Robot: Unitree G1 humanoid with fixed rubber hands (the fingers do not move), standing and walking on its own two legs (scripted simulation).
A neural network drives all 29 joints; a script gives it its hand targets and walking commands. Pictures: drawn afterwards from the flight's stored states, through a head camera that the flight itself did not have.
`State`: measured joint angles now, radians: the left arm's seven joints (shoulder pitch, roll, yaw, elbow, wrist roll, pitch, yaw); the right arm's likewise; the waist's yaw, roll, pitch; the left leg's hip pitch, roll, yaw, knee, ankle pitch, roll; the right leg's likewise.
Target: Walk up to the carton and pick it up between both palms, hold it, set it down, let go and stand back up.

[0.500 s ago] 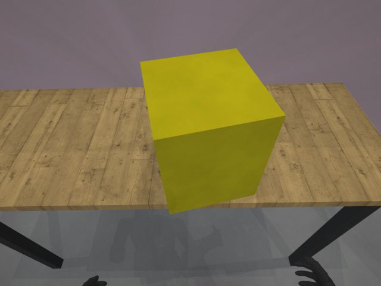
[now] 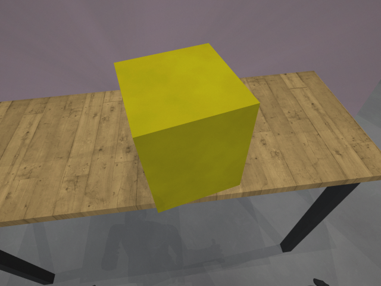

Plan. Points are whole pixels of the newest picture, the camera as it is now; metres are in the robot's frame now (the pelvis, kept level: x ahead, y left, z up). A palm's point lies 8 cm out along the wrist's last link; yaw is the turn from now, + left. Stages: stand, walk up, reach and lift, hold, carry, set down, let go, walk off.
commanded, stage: walk up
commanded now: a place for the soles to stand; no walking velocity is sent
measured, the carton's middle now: (182, 129) +0.41 +0.04 +0.11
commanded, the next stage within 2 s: reach and lift in 0.22 s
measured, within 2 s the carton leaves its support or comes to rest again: neither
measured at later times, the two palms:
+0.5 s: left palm (97, 274) +0.17 +0.22 -0.08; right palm (327, 277) +0.16 -0.26 -0.09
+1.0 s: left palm (89, 277) +0.15 +0.22 -0.02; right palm (331, 263) +0.17 -0.25 -0.04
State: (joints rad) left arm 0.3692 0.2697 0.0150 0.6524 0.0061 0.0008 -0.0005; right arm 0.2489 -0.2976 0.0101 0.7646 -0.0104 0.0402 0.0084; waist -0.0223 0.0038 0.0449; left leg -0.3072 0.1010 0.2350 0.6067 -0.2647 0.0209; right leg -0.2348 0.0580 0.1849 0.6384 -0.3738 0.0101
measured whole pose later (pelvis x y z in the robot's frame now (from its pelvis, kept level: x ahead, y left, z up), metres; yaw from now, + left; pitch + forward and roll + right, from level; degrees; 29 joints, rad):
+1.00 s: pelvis +0.01 -0.02 +0.02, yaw +5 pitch -3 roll +1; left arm 0.29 0.22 -0.01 0.27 -0.05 0.19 0.08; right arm 0.33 -0.22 -0.05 0.44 0.06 -0.04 0.09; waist 0.01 -0.02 0.04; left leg -0.13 0.05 0.12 0.29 -0.10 -0.02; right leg -0.03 0.00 0.02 0.33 -0.25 -0.01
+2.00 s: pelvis +0.01 -0.06 +0.02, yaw +6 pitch -2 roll +1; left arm 0.23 0.12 0.06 -0.32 -0.13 0.41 0.15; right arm 0.15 -0.32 0.03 -0.06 0.36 0.14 -0.03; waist 0.06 -0.02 0.05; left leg -0.14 0.09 0.09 0.24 -0.05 -0.05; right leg -0.05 0.05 -0.01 0.32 -0.23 -0.06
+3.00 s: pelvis -0.01 -0.04 +0.02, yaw +6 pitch +4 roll +0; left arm -0.51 0.20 0.21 -0.12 -0.15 0.88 0.18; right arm -0.70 -0.50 0.10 0.45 0.50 0.42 -0.01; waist 0.06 -0.01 -0.03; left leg -0.32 0.09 0.09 0.31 -0.05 -0.04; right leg -0.22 0.04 -0.01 0.37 -0.21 -0.03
